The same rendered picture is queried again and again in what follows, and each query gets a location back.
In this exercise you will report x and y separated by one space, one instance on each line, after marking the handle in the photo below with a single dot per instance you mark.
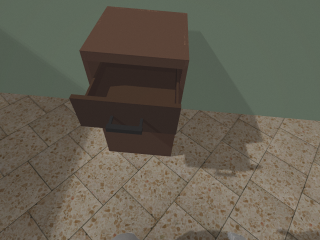
126 129

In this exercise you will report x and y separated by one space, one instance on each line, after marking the drawer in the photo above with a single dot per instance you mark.
130 93

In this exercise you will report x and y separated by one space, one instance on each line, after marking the cabinet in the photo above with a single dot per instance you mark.
140 37

